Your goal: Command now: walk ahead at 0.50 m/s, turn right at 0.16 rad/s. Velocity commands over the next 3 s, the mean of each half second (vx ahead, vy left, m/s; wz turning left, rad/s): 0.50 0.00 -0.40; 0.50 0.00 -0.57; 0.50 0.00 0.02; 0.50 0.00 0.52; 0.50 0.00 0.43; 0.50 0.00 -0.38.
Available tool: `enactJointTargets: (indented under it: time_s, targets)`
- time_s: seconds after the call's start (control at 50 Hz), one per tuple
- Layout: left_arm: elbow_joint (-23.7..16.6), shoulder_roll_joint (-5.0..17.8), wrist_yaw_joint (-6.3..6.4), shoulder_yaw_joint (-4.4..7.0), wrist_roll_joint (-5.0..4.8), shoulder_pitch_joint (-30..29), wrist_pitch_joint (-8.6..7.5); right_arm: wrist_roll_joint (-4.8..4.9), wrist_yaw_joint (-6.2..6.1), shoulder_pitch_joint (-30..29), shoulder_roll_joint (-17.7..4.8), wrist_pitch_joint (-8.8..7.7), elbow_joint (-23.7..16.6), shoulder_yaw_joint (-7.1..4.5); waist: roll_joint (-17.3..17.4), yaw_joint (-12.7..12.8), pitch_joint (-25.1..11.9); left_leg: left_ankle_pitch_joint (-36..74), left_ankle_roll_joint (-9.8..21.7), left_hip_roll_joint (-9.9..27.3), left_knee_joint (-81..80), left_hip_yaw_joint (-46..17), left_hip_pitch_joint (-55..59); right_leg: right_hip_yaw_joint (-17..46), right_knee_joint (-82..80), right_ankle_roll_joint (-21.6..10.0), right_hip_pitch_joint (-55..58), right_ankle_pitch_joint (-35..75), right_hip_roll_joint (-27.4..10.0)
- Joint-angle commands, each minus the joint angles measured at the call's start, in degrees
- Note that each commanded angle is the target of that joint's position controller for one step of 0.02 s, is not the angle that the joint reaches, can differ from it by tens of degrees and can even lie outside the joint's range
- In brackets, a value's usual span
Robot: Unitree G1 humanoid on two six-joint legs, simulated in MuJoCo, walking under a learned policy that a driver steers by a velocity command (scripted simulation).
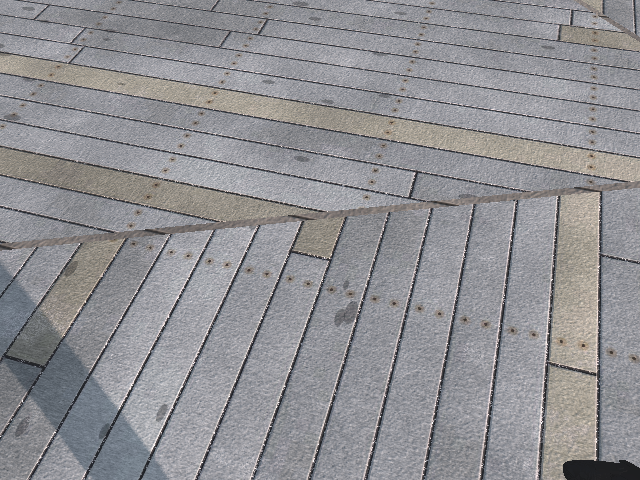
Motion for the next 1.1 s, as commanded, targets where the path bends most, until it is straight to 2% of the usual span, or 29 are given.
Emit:
enactJointTargets:
  time_s: [0.02, 0.08, 0.12, 0.14, 0.16, 0.18, 0.2, 0.22, 0.26, 0.28, 0.32, 0.36, 0.48, 0.54, 0.58, 0.62, 0.64, 0.66, 0.68, 0.7, 0.72, 0.74, 0.76, 0.78, 0.8, 0.86, 0.96, 1.04, 1.1]
  targets:
    - [-3.3, 10.5, 0.45, 2.19, -0.61, -1.1, -0.23, 0.49, 0.69, -5.9, -2.3, -1.55, -5.0, -0.41, -7.2, -0.9, 0.4, 7.0, -0.8, -2.9, -8.1, 2.1, 5.7, 10.0, -4.5, -9.4, -3.3, 15.1, -12.7]
    - [-2.6, 11.0, 0.83, 2.31, -0.88, 0.6, 0.64, 0.88, 1.29, -7.6, -4.1, -2.27, -5.9, -1.21, -8.1, -1.7, 0.5, 5.1, 0.3, -3.8, -13.2, 0.9, 9.4, 13.6, -1.3, -7.9, -0.6, 12.2, -14.7]
    - [-2.7, 11.5, 1.16, 2.48, -0.78, -0.4, 1.09, 0.76, 1.02, -2.6, -6.0, -2.61, -4.6, -2.33, -8.3, -5.4, -1.6, 3.8, 2.1, -4.5, -17.0, 1.7, 18.7, 13.7, 3.9, -6.1, -1.4, 15.6, -13.9]
    - [-3.0, 10.2, 1.14, 2.02, -0.37, -0.6, 1.0, 0.24, 0.46, 3.8, -8.2, -2.66, -3.0, -3.49, -7.4, -8.6, -5.6, 3.5, 3.8, -3.2, -17.4, 1.2, 29.1, 11.6, 11.8, -4.4, -4.3, 18.7, -10.9]
    - [-5.0, 6.4, 1.05, 0.66, 0.93, -2.0, 0.68, -0.99, -0.32, 13.8, -12.3, -2.51, -2.1, -4.67, -1.5, -13.1, -14.2, 3.7, 7.7, 7.7, -15.5, -8.9, 44.6, 8.5, 28.7, -2.0, -14.1, 7.8, -6.9]
    - [-6.5, 1.5, 1.15, -0.83, -0.18, 5.2, -0.18, -1.44, -0.07, 17.3, -15.7, -1.56, -0.7, -5.42, 15.4, -10.4, -22.0, -7.2, 15.6, 20.3, -20.2, -31.4, 59.0, 3.4, 46.6, 0.9, -32.3, -19.3, -0.9]
    - [-5.5, 7.0, 1.23, 0.53, -1.41, 3.7, -0.27, -0.94, 0.1, 17.3, -10.5, -1.36, -0.4, -4.3, 10.9, -11.5, -18.6, -16.0, 15.6, 19.2, -23.9, -35.9, 55.6, 7.4, 54.8, 1.2, -38.3, -19.9, -3.5]
    - [-6.4, 9.5, 1.18, 1.45, -1.81, -0.8, -0.05, -0.36, 0.02, 14.4, -7.8, -1.37, -0.3, -3.39, 7.1, -11.4, -11.0, -14.6, 13.6, 17.2, -24.8, -27.1, 49.2, 7.1, 56.7, 1.1, -40.6, -14.9, -5.4]
    - [-6.8, 8.2, 1.32, 1.77, -0.52, -4.8, 0.87, -0.55, 0.45, 8.2, -4.1, -1.52, 0.1, -2.2, 2.4, -8.5, -3.5, -4.8, 11.2, 11.6, -28.4, -15.0, 37.1, 5.9, 53.4, 1.5, -37.3, -7.9, -8.4]
    - [-7.2, 7.0, 1.06, 1.79, -0.63, -3.7, 1.44, -0.94, 0.42, 6.5, -4.4, -1.82, 0.5, -2.31, 5.5, -6.4, -2.7, -1.7, 11.5, 11.5, -30.2, -11.9, 33.2, 6.0, 52.2, 1.9, -34.5, -5.7, -9.7]
    - [-7.7, 5.1, 0.75, 1.57, -0.7, -4.2, 2.56, -0.71, 0.4, 5.2, -4.2, -2.59, 1.5, -2.69, 4.3, -5.3, -1.0, 3.6, 12.0, 10.8, -32.9, -6.7, 29.2, 5.5, 50.6, 2.7, -32.7, -3.8, -10.3]
    - [-8.9, 4.5, 0.69, 1.5, -0.38, -6.5, 3.14, -0.68, 0.12, 5.1, -5.5, -3.0, 2.6, -3.27, 2.0, -4.9, 0.2, 7.6, 12.3, 11.2, -34.3, -2.8, 28.8, 5.7, 47.1, 3.2, -34.6, -0.6, -10.5]
    - [-12.3, 3.3, -1.42, 0.66, -0.08, -16.4, 2.65, -0.28, -0.86, 7.5, -9.3, -2.22, 5.5, -4.44, 0.1, -7.9, 2.1, 9.8, 10.4, 10.2, -34.8, 8.0, 31.0, 1.9, 28.9, 2.1, -32.2, 13.6, -9.4]
    - [-14.7, 4.1, -2.19, 0.76, -0.19, -21.0, 2.82, 0.67, -0.93, 9.5, -10.9, -1.44, 7.0, -5.02, 0.1, -9.1, 3.6, 9.5, 9.1, 11.7, -33.7, 10.3, 35.2, 0.1, 24.0, 0.4, -32.3, 11.5, -8.9]
    - [-16.0, 5.0, -2.57, 1.13, -0.06, -22.3, 2.98, 1.26, -0.93, 10.2, -11.9, -0.69, 7.8, -5.41, 0.5, -8.8, 3.6, 15.6, 8.1, 12.5, -30.4, 11.7, 38.6, -1.9, 22.1, -1.3, -31.4, 6.6, -7.6]
    - [-16.0, 7.0, -2.51, 2.34, 0.17, -18.4, 3.34, 1.76, -1.16, 9.7, -13.8, 0.11, 7.8, -5.87, 2.3, -5.7, -0.2, 34.9, 6.7, 11.9, -20.9, 14.0, 39.8, -5.7, 21.2, -3.8, -23.1, 0.8, -3.4]
    - [-14.1, 9.1, -2.23, 3.78, 0.0, -10.4, 3.5, 2.05, -1.29, 8.8, -13.7, 0.65, 7.7, -5.73, 1.6, -0.9, -4.4, 41.0, 5.2, 10.0, -10.1, 16.1, 37.6, -7.5, 18.0, -5.6, -12.4, 2.6, -0.3]
    - [-11.2, 13.4, -1.33, 5.94, -0.2, 0.1, 3.93, 1.3, -1.62, 9.9, -11.8, 0.6, 7.2, -4.87, -1.1, 3.5, -9.9, 33.6, 2.8, 7.6, 5.1, 17.0, 27.2, -3.7, 17.0, -8.0, 4.9, 4.9, -0.2]
    - [-11.0, 20.9, -0.37, 7.3, -0.86, 1.2, 3.95, -1.52, -1.23, 14.0, -4.1, -0.29, 3.9, -2.36, -17.6, -1.4, -13.0, -15.3, -1.5, -1.6, 27.4, 15.7, 0.8, 26.2, 13.1, -17.1, 23.8, -0.4, -15.8]
    - [-13.6, 19.1, -0.73, 6.21, -0.4, 1.8, 2.77, -0.1, -0.65, 11.2, -5.5, -2.52, 2.7, -1.78, -15.2, 0.3, -23.9, -28.4, -1.6, -6.8, 37.6, 0.4, -7.5, 49.6, 2.2, -23.2, 29.4, -11.0, -22.7]
    - [-13.0, 14.6, -1.08, 4.94, 0.06, 0.4, 1.84, 2.25, -0.09, 5.3, -9.7, -3.71, 1.3, -2.84, -9.7, 2.0, -17.1, -23.2, -0.2, -3.6, 38.0, -2.3, -13.1, 42.4, 0.4, -19.5, 26.1, -9.4, -21.3]
    - [-12.9, 12.7, -1.03, 4.34, -0.1, -1.9, 1.34, 2.12, -0.16, 3.9, -9.1, -4.35, 0.9, -2.4, -7.4, 0.2, -11.5, -18.4, 1.0, -1.2, 33.5, -1.7, -12.4, 35.0, 0.9, -17.4, 18.6, -5.6, -19.0]
    - [-13.4, 10.7, -0.91, 3.67, -0.04, -6.1, 1.25, 0.52, -0.67, 3.7, -9.0, -4.47, 1.6, -2.49, -3.7, -2.5, -7.6, -15.0, 1.0, 0.9, 28.2, -1.7, -8.6, 29.3, 1.0, -15.5, 10.1, 0.9, -16.7]
    - [-14.4, 9.0, -0.7, 3.0, 0.59, -8.9, 1.19, -0.55, -0.92, 4.5, -9.5, -3.98, 2.0, -2.97, -4.0, -4.7, -6.0, -12.6, 0.8, 2.1, 24.8, -2.1, -4.2, 25.4, -0.1, -14.7, 4.1, 6.8, -15.0]
    - [-15.0, 9.2, -0.52, 2.98, 1.08, -10.1, 1.15, -0.71, -0.76, 5.3, -9.5, -3.3, 1.9, -3.11, -5.6, -6.0, -5.5, -11.8, 0.3, 2.2, 23.1, -2.2, -1.1, 24.6, -1.2, -15.2, 0.1, 10.8, -14.5]
    - [-14.0, 10.1, 0.37, 3.28, 0.58, -9.1, 0.77, -1.28, -0.76, 4.1, -7.1, -1.89, 1.8, -2.57, -4.0, -6.5, -3.5, -7.9, -1.8, 1.2, 15.3, -0.3, 0.7, 18.8, -2.7, -15.1, -5.9, 17.5, -12.2]
    - [-11.9, 11.1, 1.63, 3.59, -0.14, -4.9, 1.36, -0.85, -0.03, -6.5, -4.3, -1.93, -0.6, -1.23, -6.3, -2.6, -0.9, 10.0, -3.1, -2.7, -5.1, 0.3, 4.3, 14.8, -2.2, -11.0, -9.0, 11.1, -8.0]
    - [-10.2, 11.1, 1.87, 3.66, -0.62, -1.3, 1.94, 0.08, 0.95, -11.2, -5.8, -2.76, -2.1, -1.61, -7.2, -1.0, -0.2, 10.6, -2.1, -4.5, -12.5, -1.1, 6.9, 19.8, 1.3, -10.0, -5.4, 6.6, -9.7]
    - [-9.0, 10.3, 2.02, 3.4, 0.06, -0.8, 2.21, 0.05, 1.6, -8.5, -7.0, -3.34, -1.2, -2.05, -9.6, -1.8, -0.5, 6.5, 0.4, -3.7, -14.3, 0.0, 8.3, 21.1, 4.8, -9.0, 0.8, 10.3, -12.8]
Next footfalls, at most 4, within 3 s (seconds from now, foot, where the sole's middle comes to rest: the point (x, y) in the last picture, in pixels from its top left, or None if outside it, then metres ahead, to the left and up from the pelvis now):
0.16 left None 0.25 0.14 -0.78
0.66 right None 0.45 -0.18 -0.78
1.16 left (442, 346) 0.79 -0.15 -0.78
1.62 right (575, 324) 0.88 -0.46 -0.78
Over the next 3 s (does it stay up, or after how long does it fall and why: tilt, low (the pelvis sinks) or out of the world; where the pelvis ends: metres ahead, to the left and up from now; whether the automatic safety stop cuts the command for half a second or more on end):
stays up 1.55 -0.42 0.00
